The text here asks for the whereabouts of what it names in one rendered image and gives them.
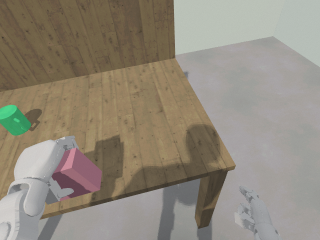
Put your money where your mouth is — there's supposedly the table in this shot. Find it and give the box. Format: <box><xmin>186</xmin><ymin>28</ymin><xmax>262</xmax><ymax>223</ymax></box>
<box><xmin>0</xmin><ymin>0</ymin><xmax>236</xmax><ymax>229</ymax></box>

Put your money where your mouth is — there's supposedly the right robot forearm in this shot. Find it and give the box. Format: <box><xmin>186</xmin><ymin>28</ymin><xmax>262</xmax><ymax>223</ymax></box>
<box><xmin>253</xmin><ymin>223</ymin><xmax>283</xmax><ymax>240</ymax></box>

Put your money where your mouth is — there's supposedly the left robot hand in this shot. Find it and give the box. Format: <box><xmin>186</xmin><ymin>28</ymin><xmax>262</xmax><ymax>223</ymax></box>
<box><xmin>14</xmin><ymin>135</ymin><xmax>79</xmax><ymax>205</ymax></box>

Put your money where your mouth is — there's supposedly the left robot forearm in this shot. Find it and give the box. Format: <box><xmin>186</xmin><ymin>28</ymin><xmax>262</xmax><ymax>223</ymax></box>
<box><xmin>0</xmin><ymin>178</ymin><xmax>49</xmax><ymax>240</ymax></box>

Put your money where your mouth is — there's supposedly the sponge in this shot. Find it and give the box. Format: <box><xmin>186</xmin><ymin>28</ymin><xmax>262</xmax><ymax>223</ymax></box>
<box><xmin>51</xmin><ymin>148</ymin><xmax>102</xmax><ymax>203</ymax></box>

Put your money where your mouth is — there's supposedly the right robot hand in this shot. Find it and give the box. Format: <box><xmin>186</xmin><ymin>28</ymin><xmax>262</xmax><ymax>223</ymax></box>
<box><xmin>234</xmin><ymin>185</ymin><xmax>273</xmax><ymax>232</ymax></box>

